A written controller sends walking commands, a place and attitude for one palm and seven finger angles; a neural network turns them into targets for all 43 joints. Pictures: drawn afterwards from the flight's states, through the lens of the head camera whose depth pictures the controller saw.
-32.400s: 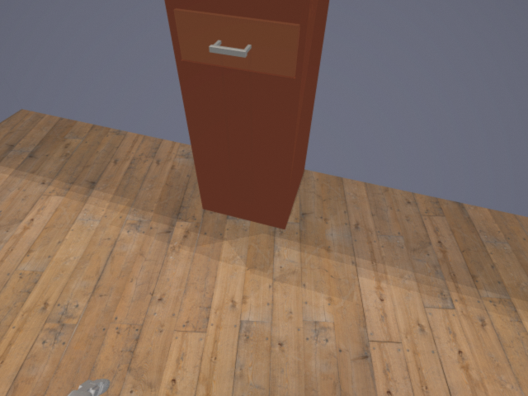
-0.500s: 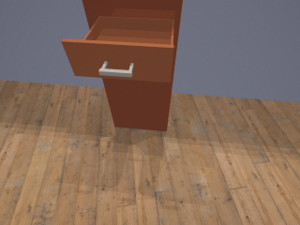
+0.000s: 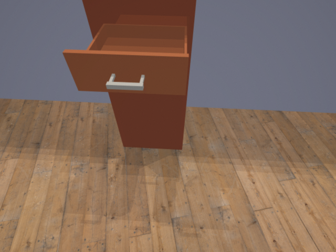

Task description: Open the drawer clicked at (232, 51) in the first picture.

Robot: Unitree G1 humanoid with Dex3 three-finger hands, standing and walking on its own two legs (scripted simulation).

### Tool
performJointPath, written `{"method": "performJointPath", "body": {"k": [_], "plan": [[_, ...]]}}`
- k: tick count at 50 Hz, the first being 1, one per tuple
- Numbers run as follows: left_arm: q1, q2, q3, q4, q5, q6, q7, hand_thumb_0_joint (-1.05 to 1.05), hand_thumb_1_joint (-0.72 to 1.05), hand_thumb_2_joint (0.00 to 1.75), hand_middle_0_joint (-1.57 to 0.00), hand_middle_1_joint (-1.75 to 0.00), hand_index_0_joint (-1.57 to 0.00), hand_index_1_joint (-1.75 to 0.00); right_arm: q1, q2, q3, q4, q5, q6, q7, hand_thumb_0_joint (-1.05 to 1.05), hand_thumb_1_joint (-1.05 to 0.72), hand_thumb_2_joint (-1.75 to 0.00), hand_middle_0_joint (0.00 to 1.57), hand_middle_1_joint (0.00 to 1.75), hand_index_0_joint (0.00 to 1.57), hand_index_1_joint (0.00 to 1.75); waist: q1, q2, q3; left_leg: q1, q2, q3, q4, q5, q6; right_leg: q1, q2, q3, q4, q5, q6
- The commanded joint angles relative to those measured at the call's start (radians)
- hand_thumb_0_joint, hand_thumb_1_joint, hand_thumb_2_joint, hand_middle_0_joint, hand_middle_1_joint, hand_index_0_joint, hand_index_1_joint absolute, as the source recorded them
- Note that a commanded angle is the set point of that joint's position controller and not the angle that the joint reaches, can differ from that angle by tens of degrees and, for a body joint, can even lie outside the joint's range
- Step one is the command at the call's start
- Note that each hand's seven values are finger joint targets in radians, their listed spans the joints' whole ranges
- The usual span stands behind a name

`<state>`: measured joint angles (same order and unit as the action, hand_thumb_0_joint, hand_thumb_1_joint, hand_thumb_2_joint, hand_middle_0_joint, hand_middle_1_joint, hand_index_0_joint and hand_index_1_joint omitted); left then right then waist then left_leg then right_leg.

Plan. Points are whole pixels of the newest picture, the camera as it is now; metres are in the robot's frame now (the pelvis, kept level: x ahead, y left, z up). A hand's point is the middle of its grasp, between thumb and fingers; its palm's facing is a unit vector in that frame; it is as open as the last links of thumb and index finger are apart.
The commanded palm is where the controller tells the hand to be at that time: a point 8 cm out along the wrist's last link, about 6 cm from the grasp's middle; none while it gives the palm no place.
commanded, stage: let the arm hang, fingers relaxed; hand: left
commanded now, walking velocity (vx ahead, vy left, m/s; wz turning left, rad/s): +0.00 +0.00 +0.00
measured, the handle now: (126, 81) +0.59 +0.16 +0.08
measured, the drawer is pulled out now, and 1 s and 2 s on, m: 0.30 0.30 0.30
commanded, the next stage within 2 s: look to check the result in 0.02 s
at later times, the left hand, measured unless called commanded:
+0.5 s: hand out of the picture -0.01 +0.17 -0.17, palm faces +0.05 -0.98 -0.19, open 7.4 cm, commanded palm none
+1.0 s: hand out of the picture +0.01 +0.16 -0.17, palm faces +0.04 -0.98 -0.19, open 7.4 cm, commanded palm none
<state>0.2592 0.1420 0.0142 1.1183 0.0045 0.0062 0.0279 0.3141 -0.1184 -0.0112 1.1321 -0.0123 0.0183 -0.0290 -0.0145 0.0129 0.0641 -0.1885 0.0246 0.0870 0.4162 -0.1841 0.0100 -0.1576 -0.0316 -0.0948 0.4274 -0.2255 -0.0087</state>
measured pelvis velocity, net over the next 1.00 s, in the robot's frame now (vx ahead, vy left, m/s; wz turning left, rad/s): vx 0.01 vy -0.01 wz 0.01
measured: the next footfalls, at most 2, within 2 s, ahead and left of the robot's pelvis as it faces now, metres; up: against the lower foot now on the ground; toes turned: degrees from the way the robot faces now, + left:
none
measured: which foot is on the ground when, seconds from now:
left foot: down 0.00-1.00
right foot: down 0.00-1.00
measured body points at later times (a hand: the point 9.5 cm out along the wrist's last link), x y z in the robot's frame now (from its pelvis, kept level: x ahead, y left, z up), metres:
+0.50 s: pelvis +0.00 +0.00 +0.00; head +0.02 -0.01 +0.45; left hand -0.01 +0.22 -0.16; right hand +0.00 -0.21 -0.17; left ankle +0.03 +0.11 -0.74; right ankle +0.01 -0.11 -0.74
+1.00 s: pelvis +0.01 -0.01 +0.00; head +0.03 -0.02 +0.45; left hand +0.01 +0.21 -0.16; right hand +0.00 -0.22 -0.17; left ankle +0.03 +0.11 -0.74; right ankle +0.01 -0.11 -0.74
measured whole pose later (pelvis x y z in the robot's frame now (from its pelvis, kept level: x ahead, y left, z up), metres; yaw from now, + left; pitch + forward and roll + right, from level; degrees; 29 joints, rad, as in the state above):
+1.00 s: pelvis +0.01 -0.01 +0.00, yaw +0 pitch -2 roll +0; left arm 0.26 0.13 0.02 1.13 0.01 0.00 0.03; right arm 0.27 -0.13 -0.01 1.13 -0.01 0.02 -0.03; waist -0.01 0.02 0.07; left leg -0.17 0.03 0.08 0.40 -0.19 -0.01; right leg -0.14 -0.02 -0.11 0.41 -0.23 -0.02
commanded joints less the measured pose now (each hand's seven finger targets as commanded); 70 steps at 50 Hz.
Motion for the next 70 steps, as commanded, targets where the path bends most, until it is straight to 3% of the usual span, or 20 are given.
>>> {"method": "performJointPath", "body": {"k": [1,29,30,38,44,45,54,55,64,70], "plan": [[0.083,0.103,0.02,-0.019,0.004,-0.012,0.012,0.0,0.9,0.9,-0.2,-0.3,-0.2,-0.3,0.06,-0.084,-0.017,-0.027,-0.003,-0.017,-0.007,0.0,-0.9,-0.9,0.2,0.3,0.2,0.3,0.006,0.008,0.019,-0.017,0.088,-0.101,-0.095,0.017,0.011,-0.032,-0.079,0.086,-0.101,0.019,-0.025],[0.085,0.099,0.019,-0.003,0.007,-0.014,0.012,0.0,0.9,0.9,-0.2,-0.3,-0.2,-0.3,0.024,-0.096,-0.017,-0.025,-0.002,-0.013,-0.008,0.0,-0.9,-0.9,0.2,0.3,0.2,0.3,0.002,0.002,0.027,0.008,0.088,-0.094,-0.098,0.012,0.007,-0.049,-0.084,0.088,-0.119,0.011,-0.021],[0.087,0.102,0.02,-0.006,0.007,-0.015,0.013,0.0,0.9,0.9,-0.2,-0.3,-0.2,-0.3,0.021,-0.096,-0.017,-0.026,0.0,-0.012,-0.007,0.0,-0.9,-0.9,0.2,0.3,0.2,0.3,0.005,-0.021,0.031,0.011,0.09,-0.093,-0.097,0.014,0.008,-0.051,-0.081,0.088,-0.124,0.008,-0.021],[0.078,0.103,0.021,-0.007,0.006,-0.017,0.013,0.0,0.9,0.9,-0.2,-0.3,-0.2,-0.3,0.025,-0.096,-0.016,-0.021,-0.002,-0.017,-0.009,0.0,-0.9,-0.9,0.2,0.3,0.2,0.3,0.004,0.0,0.002,0.02,0.091,-0.091,-0.085,0.077,0.006,-0.023,-0.087,0.085,-0.112,0.07,-0.023],[0.073,0.101,0.022,-0.008,0.005,-0.016,0.013,0.0,0.9,0.9,-0.2,-0.3,-0.2,-0.3,0.025,-0.093,-0.014,-0.016,-0.003,-0.015,-0.009,0.0,-0.9,-0.9,0.2,0.3,0.2,0.3,0.005,0.006,0.027,0.01,0.09,-0.089,-0.087,0.072,0.004,-0.028,-0.09,0.081,-0.121,0.06,-0.024],[0.077,0.103,0.022,-0.009,0.006,-0.017,0.014,0.0,0.9,0.9,-0.2,-0.3,-0.2,-0.3,0.024,-0.09,-0.015,-0.017,-0.001,-0.013,-0.009,0.0,-0.9,-0.9,0.2,0.3,0.2,0.3,0.006,-0.017,0.025,0.015,0.091,-0.089,-0.086,0.065,0.004,-0.031,-0.085,0.082,-0.125,0.049,-0.024],[0.069,0.102,0.021,-0.011,0.005,-0.016,0.012,0.0,0.9,0.9,-0.2,-0.3,-0.2,-0.3,0.023,-0.094,-0.015,-0.017,-0.003,-0.012,-0.01,0.0,-0.9,-0.9,0.2,0.3,0.2,0.3,0.003,-0.004,0.026,0.012,0.09,-0.089,-0.083,0.057,0.002,-0.031,-0.087,0.088,-0.128,0.043,-0.024],[0.074,0.103,0.022,-0.014,0.005,-0.018,0.013,0.0,0.9,0.9,-0.2,-0.3,-0.2,-0.3,0.022,-0.092,-0.016,-0.018,-0.002,-0.012,-0.009,0.0,-0.9,-0.9,0.2,0.3,0.2,0.3,0.005,-0.025,0.026,0.014,0.091,-0.089,-0.083,0.052,0.003,-0.03,-0.083,0.085,-0.133,0.034,-0.024],[0.073,0.101,0.021,-0.011,0.004,-0.017,0.011,0.0,0.9,0.9,-0.2,-0.3,-0.2,-0.3,0.016,-0.096,-0.015,-0.017,-0.003,-0.012,-0.011,0.0,-0.9,-0.9,0.2,0.3,0.2,0.3,0.003,0.007,0.021,0.018,0.09,-0.09,-0.074,0.067,0.001,-0.03,-0.088,0.086,-0.129,0.05,-0.025],[0.077,0.107,0.023,-0.011,0.005,-0.018,0.012,0.0,0.9,0.9,-0.2,-0.3,-0.2,-0.3,0.014,-0.095,-0.015,-0.018,0.0,-0.01,-0.011,0.0,-0.9,-0.9,0.2,0.3,0.2,0.3,0.006,-0.023,0.024,0.019,0.091,-0.09,-0.073,0.073,0.001,-0.027,-0.088,0.079,-0.136,0.054,-0.025]]}}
